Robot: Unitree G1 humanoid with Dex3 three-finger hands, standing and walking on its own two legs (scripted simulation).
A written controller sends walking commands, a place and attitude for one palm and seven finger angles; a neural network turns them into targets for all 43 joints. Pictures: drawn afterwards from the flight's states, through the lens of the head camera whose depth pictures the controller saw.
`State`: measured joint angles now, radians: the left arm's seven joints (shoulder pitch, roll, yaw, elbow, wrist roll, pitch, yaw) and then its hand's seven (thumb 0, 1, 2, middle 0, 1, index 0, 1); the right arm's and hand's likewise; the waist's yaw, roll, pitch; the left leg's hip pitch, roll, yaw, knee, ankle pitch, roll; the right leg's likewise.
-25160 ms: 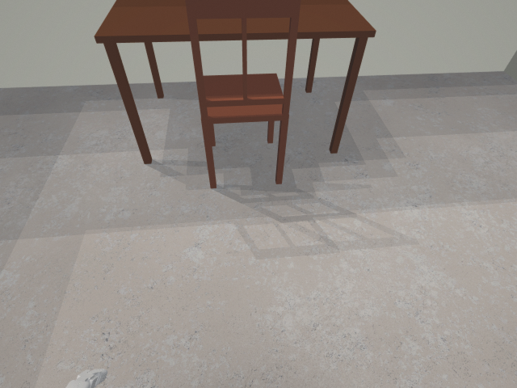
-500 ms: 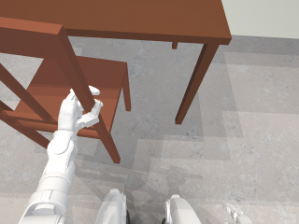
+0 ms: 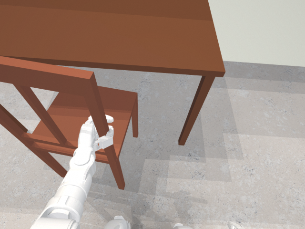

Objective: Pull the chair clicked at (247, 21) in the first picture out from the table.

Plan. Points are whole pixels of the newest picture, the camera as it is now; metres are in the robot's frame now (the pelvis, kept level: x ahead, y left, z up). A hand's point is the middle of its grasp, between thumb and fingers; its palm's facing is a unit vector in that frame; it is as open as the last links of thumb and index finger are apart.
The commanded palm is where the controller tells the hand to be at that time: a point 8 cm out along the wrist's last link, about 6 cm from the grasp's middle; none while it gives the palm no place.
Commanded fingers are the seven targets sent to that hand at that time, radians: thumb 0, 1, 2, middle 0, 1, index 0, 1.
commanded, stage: step backward, pulling the chair out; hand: left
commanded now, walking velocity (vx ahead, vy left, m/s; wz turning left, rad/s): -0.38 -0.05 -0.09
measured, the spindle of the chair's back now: (46, 118) +0.43 +0.33 -0.03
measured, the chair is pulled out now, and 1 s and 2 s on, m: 0.07 0.20 0.31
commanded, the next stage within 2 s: none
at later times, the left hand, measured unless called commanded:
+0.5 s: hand (118, 175) +0.26 +0.09 -0.04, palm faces -0.08 -0.99 -0.13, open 5.9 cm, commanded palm +0.27 +0.15 -0.04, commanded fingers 0.00 0.90 0.90 -0.50 -1.45 -0.50 -1.45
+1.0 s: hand (120, 189) +0.23 +0.08 -0.04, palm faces -0.14 -0.97 -0.18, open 6.0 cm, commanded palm +0.24 +0.14 -0.04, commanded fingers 0.00 0.90 0.90 -0.50 -1.45 -0.50 -1.45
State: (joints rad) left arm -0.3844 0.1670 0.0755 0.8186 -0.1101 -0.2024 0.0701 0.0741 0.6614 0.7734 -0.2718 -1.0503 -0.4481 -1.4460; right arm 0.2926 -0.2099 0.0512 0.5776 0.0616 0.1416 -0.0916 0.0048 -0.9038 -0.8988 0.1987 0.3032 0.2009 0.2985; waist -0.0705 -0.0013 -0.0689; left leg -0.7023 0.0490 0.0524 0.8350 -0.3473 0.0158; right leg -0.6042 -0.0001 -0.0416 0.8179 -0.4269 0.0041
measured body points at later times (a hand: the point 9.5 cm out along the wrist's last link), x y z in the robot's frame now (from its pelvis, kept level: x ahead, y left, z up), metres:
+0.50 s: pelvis -0.07 +0.00 +0.02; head +0.00 -0.02 +0.46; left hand +0.26 +0.15 -0.03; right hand +0.01 -0.25 -0.12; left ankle +0.03 +0.11 -0.70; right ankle -0.02 -0.12 -0.70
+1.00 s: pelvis -0.11 +0.00 +0.02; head -0.05 -0.02 +0.46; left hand +0.23 +0.14 -0.03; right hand -0.02 -0.25 -0.12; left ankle -0.02 +0.11 -0.68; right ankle -0.02 -0.12 -0.70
